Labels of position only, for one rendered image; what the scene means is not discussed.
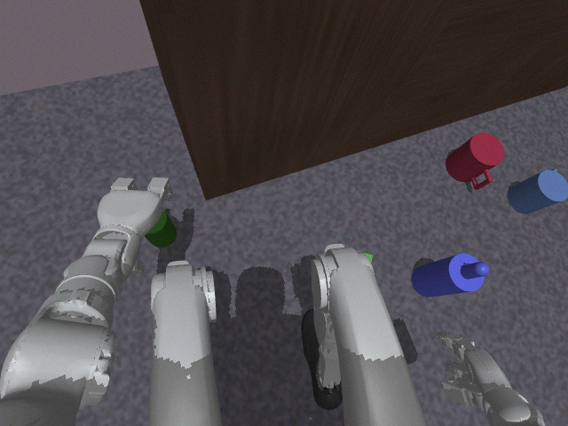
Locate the right robot hand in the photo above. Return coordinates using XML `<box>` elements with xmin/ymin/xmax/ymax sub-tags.
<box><xmin>437</xmin><ymin>331</ymin><xmax>512</xmax><ymax>409</ymax></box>

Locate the left robot arm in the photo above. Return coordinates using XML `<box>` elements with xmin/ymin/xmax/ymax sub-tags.
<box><xmin>0</xmin><ymin>225</ymin><xmax>141</xmax><ymax>426</ymax></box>

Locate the right robot foot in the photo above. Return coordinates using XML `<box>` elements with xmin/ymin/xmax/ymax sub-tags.
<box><xmin>302</xmin><ymin>309</ymin><xmax>343</xmax><ymax>410</ymax></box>

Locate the right robot arm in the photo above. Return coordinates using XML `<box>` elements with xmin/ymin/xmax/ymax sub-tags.
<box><xmin>482</xmin><ymin>387</ymin><xmax>545</xmax><ymax>426</ymax></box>

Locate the left robot hand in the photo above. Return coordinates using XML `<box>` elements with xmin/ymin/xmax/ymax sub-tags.
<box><xmin>97</xmin><ymin>177</ymin><xmax>173</xmax><ymax>273</ymax></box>

